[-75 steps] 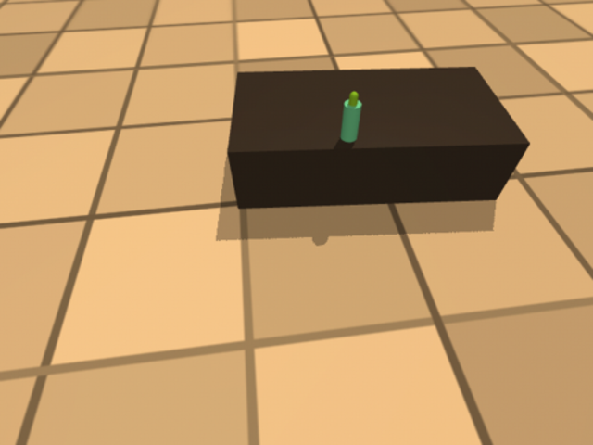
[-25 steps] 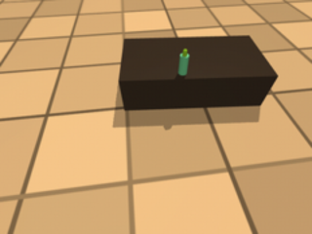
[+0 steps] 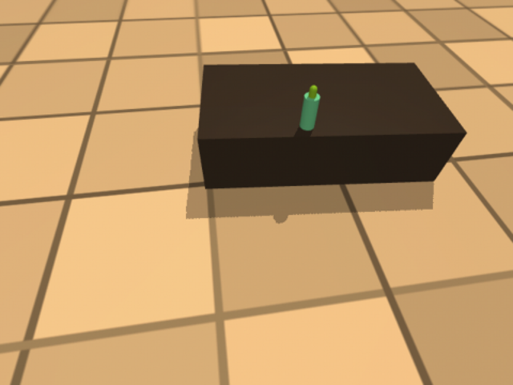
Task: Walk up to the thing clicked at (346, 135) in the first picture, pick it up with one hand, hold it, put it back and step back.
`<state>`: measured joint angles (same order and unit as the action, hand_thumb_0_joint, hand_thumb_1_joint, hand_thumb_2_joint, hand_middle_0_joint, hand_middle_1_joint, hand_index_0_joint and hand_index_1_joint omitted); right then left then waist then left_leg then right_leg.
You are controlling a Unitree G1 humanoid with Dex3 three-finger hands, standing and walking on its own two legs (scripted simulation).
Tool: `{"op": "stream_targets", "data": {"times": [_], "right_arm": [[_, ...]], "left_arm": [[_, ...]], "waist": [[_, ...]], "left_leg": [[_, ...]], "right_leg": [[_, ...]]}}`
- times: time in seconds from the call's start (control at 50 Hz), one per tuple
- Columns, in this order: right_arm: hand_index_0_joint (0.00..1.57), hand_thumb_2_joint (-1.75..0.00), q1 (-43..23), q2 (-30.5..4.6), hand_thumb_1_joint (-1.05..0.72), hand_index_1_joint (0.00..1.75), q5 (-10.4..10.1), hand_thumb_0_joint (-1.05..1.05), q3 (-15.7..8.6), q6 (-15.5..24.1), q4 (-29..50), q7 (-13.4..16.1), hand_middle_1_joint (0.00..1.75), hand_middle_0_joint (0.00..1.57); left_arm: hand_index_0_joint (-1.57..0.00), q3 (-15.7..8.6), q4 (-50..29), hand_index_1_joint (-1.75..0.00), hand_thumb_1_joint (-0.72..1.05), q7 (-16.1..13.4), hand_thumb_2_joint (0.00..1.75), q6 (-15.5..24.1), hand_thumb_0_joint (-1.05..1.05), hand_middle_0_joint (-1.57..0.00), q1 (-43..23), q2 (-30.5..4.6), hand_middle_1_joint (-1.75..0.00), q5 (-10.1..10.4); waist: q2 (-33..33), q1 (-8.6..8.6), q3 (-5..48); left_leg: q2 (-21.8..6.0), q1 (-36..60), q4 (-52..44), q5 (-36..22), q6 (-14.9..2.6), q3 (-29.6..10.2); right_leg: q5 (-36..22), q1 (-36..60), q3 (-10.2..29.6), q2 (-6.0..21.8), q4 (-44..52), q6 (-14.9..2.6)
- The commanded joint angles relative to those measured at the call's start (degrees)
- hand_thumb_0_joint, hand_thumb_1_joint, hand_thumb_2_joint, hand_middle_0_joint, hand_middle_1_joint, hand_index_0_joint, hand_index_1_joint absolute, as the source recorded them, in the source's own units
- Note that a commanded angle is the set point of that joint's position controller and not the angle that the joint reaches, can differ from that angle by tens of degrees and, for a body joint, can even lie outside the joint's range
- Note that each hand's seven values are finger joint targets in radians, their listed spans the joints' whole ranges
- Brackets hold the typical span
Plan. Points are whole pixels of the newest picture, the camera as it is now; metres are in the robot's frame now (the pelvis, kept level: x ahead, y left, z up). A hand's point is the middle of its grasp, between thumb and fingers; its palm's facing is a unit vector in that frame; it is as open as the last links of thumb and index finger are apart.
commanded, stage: walk up
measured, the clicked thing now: (310, 107) +1.23 -0.19 -0.33
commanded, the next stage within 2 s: none
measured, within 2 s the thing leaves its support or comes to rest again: neither
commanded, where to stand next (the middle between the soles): +0.63 +0.08 m, yaw -6 degrees
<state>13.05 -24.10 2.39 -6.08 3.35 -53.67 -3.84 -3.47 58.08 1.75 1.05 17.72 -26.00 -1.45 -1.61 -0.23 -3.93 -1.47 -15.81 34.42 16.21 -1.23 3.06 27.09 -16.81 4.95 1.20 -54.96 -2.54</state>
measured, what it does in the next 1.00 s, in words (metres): walks ahead: right foot, then left foot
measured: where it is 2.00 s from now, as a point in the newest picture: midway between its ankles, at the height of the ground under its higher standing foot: (238, 286)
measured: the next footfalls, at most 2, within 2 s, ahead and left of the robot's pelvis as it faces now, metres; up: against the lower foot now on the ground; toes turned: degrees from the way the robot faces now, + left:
right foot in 0.30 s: +0.26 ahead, -0.12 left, +0.00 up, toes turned -6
left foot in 0.66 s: +0.39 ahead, +0.19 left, +0.00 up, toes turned +1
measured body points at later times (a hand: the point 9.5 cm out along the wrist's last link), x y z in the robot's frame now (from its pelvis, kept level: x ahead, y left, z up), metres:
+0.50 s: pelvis +0.19 +0.02 +0.00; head +0.21 -0.01 +0.45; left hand +0.29 +0.33 -0.09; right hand +0.25 -0.30 -0.13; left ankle +0.21 +0.15 -0.68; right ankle +0.22 -0.12 -0.73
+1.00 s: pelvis +0.38 +0.07 +0.00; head +0.40 +0.05 +0.44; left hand +0.50 +0.38 -0.10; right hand +0.35 -0.26 -0.12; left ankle +0.35 +0.19 -0.73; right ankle +0.47 -0.06 -0.72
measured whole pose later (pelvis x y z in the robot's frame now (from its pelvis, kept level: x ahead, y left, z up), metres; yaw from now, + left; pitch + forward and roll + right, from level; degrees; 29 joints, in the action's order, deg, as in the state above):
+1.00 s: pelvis +0.38 +0.07 +0.00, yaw -6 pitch -3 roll +0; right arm 23.5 -24.6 0.9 -2.7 3.2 -47.8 -2.9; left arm -2.9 49.8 3.6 3.9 15.0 -24.4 -0.6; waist 0.7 2.4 -5.5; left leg -3.3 -10.0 35.4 22.7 -0.2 6.4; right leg 14.9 -24.8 -3.2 2.5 -38.6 -2.0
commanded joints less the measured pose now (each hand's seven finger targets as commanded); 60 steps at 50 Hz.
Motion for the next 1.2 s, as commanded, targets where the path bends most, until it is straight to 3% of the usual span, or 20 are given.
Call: {"op": "stream_targets", "data": {"times": [0.0,0.12,0.26,0.28,0.3,0.32,0.42,0.52,0.6,0.62,0.66,0.68,0.74,0.8,0.84,0.96,0.98,1.02,1.04,1.18], "right_arm": [[0.20,-0.90,0.0,-14.4,-0.90,0.30,-1.3,0.00,-2.4,1.1,5.3,1.4,0.30,0.20],[0.20,-0.90,3.3,-14.8,-0.90,0.30,-1.4,0.00,-2.1,1.8,6.8,1.2,0.30,0.20],[0.20,-0.90,3.5,-11.4,-0.90,0.30,-1.8,0.00,-0.7,0.6,10.5,1.0,0.30,0.20],[0.20,-0.90,5.9,-8.7,-0.90,0.30,-2.0,0.00,0.4,0.8,11.4,1.1,0.30,0.20],[0.20,-0.90,7.7,-7.7,-0.90,0.30,-2.0,0.00,1.0,0.6,12.4,1.2,0.30,0.20],[0.20,-0.90,5.7,-12.9,-0.90,0.30,-1.6,0.00,-0.4,-0.1,11.0,1.9,0.30,0.20],[0.20,-0.90,8.8,-11.7,-0.90,0.30,-1.6,0.00,-0.8,-0.5,7.8,0.7,0.30,0.20],[0.20,-0.90,4.9,-10.4,-0.90,0.30,-1.2,0.00,-1.5,-0.2,9.4,-0.9,0.30,0.20],[0.20,-0.90,12.5,-11.9,-0.90,0.30,-0.6,0.00,-3.5,0.4,6.7,-0.5,0.30,0.20],[0.20,-0.90,17.3,-13.5,-0.90,0.30,-0.5,0.00,-4.2,0.8,5.4,0.1,0.30,0.20],[0.20,-0.90,17.2,-21.4,-0.90,0.30,-0.9,0.00,-5.0,1.9,7.8,1.0,0.30,0.20],[0.20,-0.90,11.9,-21.8,-0.90,0.30,-2.1,0.00,-5.0,1.7,8.8,1.2,0.30,0.20],[0.20,-0.90,6.6,-15.7,-0.90,0.30,-1.9,0.00,-2.3,2.1,10.0,2.0,0.30,0.20],[0.20,-0.90,7.7,-15.3,-0.90,0.30,-1.5,0.00,-1.8,2.2,9.7,1.9,0.30,0.20],[0.20,-0.90,8.3,-16.1,-0.90,0.30,-1.5,0.00,-1.8,2.2,10.4,1.9,0.30,0.20],[0.20,-0.90,6.3,-14.4,-0.90,0.30,-2.3,0.00,-0.8,1.1,12.2,1.7,0.30,0.20],[0.20,-0.90,7.1,-12.0,-0.90,0.30,-2.4,0.00,0.2,1.0,12.5,1.7,0.30,0.20],[0.20,-0.90,8.8,-7.7,-0.90,0.30,-2.5,0.00,1.9,0.7,14.2,1.8,0.30,0.20],[0.20,-0.90,6.5,-13.4,-0.90,0.30,-1.7,0.00,0.1,-0.3,12.9,2.7,0.30,0.20],[0.20,-0.90,8.8,-11.5,-0.90,0.30,-1.6,0.00,-0.6,-0.6,8.6,0.6,0.30,0.20]], "left_arm": [[-0.20,-2.2,-5.4,-0.30,0.90,-0.1,0.90,3.0,0.00,-0.20,-0.3,-12.6,-0.30,1.3],[-0.20,-2.0,-9.7,-0.30,0.90,1.5,0.90,3.0,0.00,-0.20,-5.2,-9.3,-0.30,0.7],[-0.20,-4.0,-8.3,-0.30,0.90,0.7,0.90,4.1,0.00,-0.20,4.3,-10.4,-0.30,0.8],[-0.20,-5.6,-8.2,-0.30,0.90,-0.1,0.90,4.7,0.00,-0.20,9.9,-14.3,-0.30,0.4],[-0.20,-6.1,-9.7,-0.30,0.90,-0.8,0.90,5.2,0.00,-0.20,11.4,-18.5,-0.30,0.9],[-0.20,-5.7,-10.9,-0.30,0.90,-0.8,0.90,5.0,0.00,-0.20,7.3,-18.6,-0.30,1.7],[-0.20,-3.9,-13.3,-0.30,0.90,-0.9,0.90,5.3,0.00,-0.20,-1.0,-13.3,-0.30,1.6],[-0.20,-4.5,-15.2,-0.30,0.90,-0.4,0.90,5.8,0.00,-0.20,-2.7,-15.3,-0.30,0.7],[-0.20,-3.6,-15.2,-0.30,0.90,-0.2,0.90,4.7,0.00,-0.20,-5.7,-13.6,-0.30,0.3],[-0.20,-2.7,-15.0,-0.30,0.90,-0.4,0.90,4.4,0.00,-0.20,-4.0,-11.0,-0.30,-0.3],[-0.20,-1.5,-15.0,-0.30,0.90,-1.1,0.90,4.0,0.00,-0.20,-1.3,-7.8,-0.30,1.1],[-0.20,-2.0,-14.2,-0.30,0.90,-1.7,0.90,4.1,0.00,-0.20,-2.7,-12.1,-0.30,0.8],[-0.20,-2.6,-9.8,-0.30,0.90,-0.9,0.90,4.5,0.00,-0.20,2.4,-12.6,-0.30,1.7],[-0.20,-2.2,-10.2,-0.30,0.90,0.3,0.90,4.0,0.00,-0.20,1.2,-10.1,-0.30,1.4],[-0.20,-2.4,-11.7,-0.30,0.90,0.8,0.90,3.8,0.00,-0.20,-1.7,-9.8,-0.30,1.1],[-0.20,-3.3,-10.4,-0.30,0.90,0.8,0.90,4.2,0.00,-0.20,3.0,-8.5,-0.30,1.0],[-0.20,-4.2,-9.4,-0.30,0.90,0.2,0.90,4.5,0.00,-0.20,7.2,-10.6,-0.30,1.0],[-0.20,-5.9,-11.2,-0.30,0.90,-1.1,0.90,5.7,0.00,-0.20,12.0,-18.5,-0.30,0.9],[-0.20,-5.5,-12.0,-0.30,0.90,-0.8,0.90,5.4,0.00,-0.20,8.1,-18.8,-0.30,1.7],[-0.20,-4.2,-14.2,-0.30,0.90,-0.8,0.90,5.6,0.00,-0.20,1.7,-14.1,-0.30,1.1]], "waist": [[8.1,1.20,-3.0],[10.1,1.88,-3.1],[-0.9,-4.37,3.6],[-10.5,-6.99,7.5],[-15.2,-5.89,9.3],[-6.0,-5.12,6.7],[-5.6,0.27,0.0],[-8.0,-0.13,0.4],[-1.4,6.11,3.0],[5.2,7.95,4.6],[19.8,7.36,1.2],[13.1,5.27,-2.4],[10.4,1.31,-0.9],[13.3,1.65,0.7],[12.3,1.80,-0.3],[7.2,-1.83,3.5],[1.2,-4.18,5.9],[-14.2,-5.39,7.7],[-5.7,-4.32,4.3],[-8.2,-0.61,0.1]], "left_leg": [[-14.7,8.5,-23.8,16.0,-9.61,-20.9],[-15.1,8.6,-22.0,-2.9,-12.20,-10.6],[-7.2,-4.3,2.8,-13.0,-6.65,-1.1],[-2.0,-11.6,20.3,-9.0,-3.79,2.2],[4.0,-22.2,31.5,14.8,-1.54,0.0],[-0.2,-21.2,35.9,16.0,-1.26,-6.9],[-5.2,-14.6,24.9,5.5,0.07,-6.4],[-5.4,-6.2,8.3,-0.2,0.69,-2.5],[-1.0,13.1,2.7,-2.4,0.67,3.0],[-0.9,19.7,1.4,3.5,-0.07,0.7],[-23.1,13.0,-24.7,31.4,-9.41,-43.1],[-24.9,6.3,-25.5,34.0,-13.08,-44.5],[-17.0,6.9,-18.1,9.6,-10.80,-22.0],[-14.9,6.8,-15.8,-9.0,-12.00,-12.4],[-16.8,4.1,-16.3,-9.6,-13.53,-12.3],[-11.3,-3.7,-4.5,-8.1,-8.26,-4.6],[-9.0,-7.8,4.8,-8.4,-6.66,-3.2],[2.2,-25.2,30.8,14.0,-1.32,-0.4],[-1.6,-24.5,33.8,16.1,-1.25,-6.5],[-4.9,-14.9,18.1,4.3,0.73,-3.2]], "right_leg": [[-6.6,-18.3,2.0,2.9,-5.1,0.23],[-10.4,-12.3,-4.0,4.3,12.1,1.97],[-14.8,18.0,-9.7,-2.3,23.9,-1.02],[-8.3,25.8,5.0,6.5,29.9,-4.54],[-3.7,29.5,32.7,22.4,38.6,-11.32],[-0.8,21.3,36.7,25.1,39.3,-16.12],[-11.0,4.9,9.6,14.1,38.4,-11.25],[-3.9,-3.2,3.5,12.7,38.1,-9.84],[4.6,-15.8,-0.5,9.0,26.2,-5.98],[5.1,-20.5,-2.1,6.3,14.6,-4.76],[5.5,-30.9,-2.6,-4.8,-14.6,-1.04],[3.0,-29.6,2.0,-0.9,-17.5,-1.66],[-5.6,-23.2,0.8,3.4,-9.9,-0.22],[-4.7,-16.6,-4.3,3.6,0.5,1.61],[-5.7,-13.6,-5.3,4.1,5.2,1.28],[-16.2,7.8,-11.1,-2.2,20.7,0.14],[-13.7,16.3,-8.3,-2.2,22.8,-0.77],[-0.4,24.2,33.3,22.4,39.5,-10.02],[3.2,16.2,35.8,24.8,39.7,-14.26],[-9.5,1.5,6.9,12.9,36.9,-11.30]]}}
